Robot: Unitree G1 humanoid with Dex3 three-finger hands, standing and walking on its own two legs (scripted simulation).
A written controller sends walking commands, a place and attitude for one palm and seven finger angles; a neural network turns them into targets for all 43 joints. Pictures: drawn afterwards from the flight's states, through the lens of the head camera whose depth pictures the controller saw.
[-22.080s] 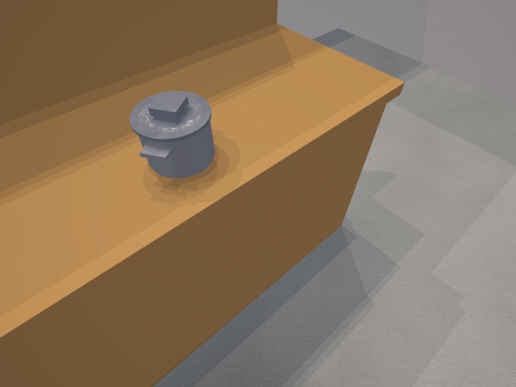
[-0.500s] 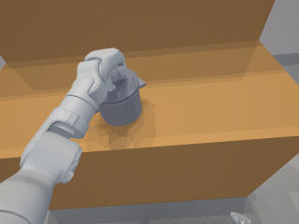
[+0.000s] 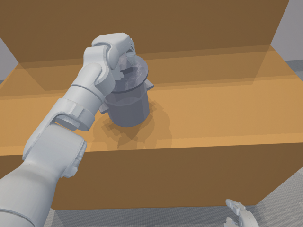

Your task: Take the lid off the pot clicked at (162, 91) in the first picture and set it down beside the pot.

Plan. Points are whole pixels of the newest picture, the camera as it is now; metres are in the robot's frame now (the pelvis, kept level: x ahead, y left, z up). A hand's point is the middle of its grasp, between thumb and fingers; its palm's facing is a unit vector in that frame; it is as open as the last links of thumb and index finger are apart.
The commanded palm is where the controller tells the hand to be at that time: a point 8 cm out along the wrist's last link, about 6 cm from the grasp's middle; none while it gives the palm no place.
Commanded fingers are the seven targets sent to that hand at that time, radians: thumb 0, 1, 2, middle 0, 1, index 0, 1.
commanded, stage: lift the lid straight up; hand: left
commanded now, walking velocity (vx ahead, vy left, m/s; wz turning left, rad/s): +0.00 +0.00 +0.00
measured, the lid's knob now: (119, 66) +0.50 +0.09 +0.19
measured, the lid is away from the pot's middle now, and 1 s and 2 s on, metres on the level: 0.01 0.01 0.11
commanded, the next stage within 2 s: move the lid sideways beside the pot in 1.10 s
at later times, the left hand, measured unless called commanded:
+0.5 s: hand (113, 50) +0.47 +0.09 +0.25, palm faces -0.15 -0.06 -0.99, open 8.0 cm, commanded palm +0.44 +0.09 +0.32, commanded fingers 0.00 0.43 1.23 -0.78 -0.84 -0.83 -0.88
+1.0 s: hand (103, 34) +0.46 +0.10 +0.30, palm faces -0.08 -0.06 -0.99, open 8.0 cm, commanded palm +0.43 +0.10 +0.36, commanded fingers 0.00 0.43 1.23 -0.78 -0.84 -0.83 -0.88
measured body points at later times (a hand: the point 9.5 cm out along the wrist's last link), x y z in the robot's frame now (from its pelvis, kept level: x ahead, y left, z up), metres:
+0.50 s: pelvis +0.00 +0.00 +0.00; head +0.01 -0.04 +0.45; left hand +0.47 +0.09 +0.31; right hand +0.13 -0.25 -0.13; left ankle +0.01 +0.09 -0.74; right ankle -0.02 -0.12 -0.74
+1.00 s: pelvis -0.01 +0.00 +0.00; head +0.00 -0.04 +0.45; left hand +0.46 +0.10 +0.35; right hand +0.15 -0.23 -0.12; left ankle +0.01 +0.09 -0.74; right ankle -0.02 -0.12 -0.74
